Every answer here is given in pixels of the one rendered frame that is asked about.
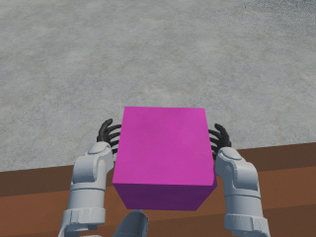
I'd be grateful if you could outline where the carton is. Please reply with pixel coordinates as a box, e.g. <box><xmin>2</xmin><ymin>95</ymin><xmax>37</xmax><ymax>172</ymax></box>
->
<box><xmin>113</xmin><ymin>106</ymin><xmax>217</xmax><ymax>211</ymax></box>

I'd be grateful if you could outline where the right robot hand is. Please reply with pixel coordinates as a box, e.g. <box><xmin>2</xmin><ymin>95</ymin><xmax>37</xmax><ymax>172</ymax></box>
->
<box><xmin>208</xmin><ymin>123</ymin><xmax>232</xmax><ymax>160</ymax></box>

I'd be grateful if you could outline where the robot left forearm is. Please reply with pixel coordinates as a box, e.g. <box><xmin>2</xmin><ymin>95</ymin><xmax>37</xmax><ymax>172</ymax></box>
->
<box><xmin>58</xmin><ymin>141</ymin><xmax>115</xmax><ymax>237</ymax></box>

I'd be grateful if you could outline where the robot right forearm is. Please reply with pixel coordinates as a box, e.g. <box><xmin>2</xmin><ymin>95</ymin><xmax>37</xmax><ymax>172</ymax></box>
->
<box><xmin>214</xmin><ymin>146</ymin><xmax>271</xmax><ymax>237</ymax></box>

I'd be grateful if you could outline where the robot left thigh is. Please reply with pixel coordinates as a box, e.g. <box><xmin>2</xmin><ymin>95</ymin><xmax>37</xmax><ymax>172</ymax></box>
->
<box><xmin>113</xmin><ymin>211</ymin><xmax>149</xmax><ymax>237</ymax></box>

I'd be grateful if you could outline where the left robot hand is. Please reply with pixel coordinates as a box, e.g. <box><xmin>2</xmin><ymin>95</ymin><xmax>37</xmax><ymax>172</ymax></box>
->
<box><xmin>97</xmin><ymin>118</ymin><xmax>121</xmax><ymax>155</ymax></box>

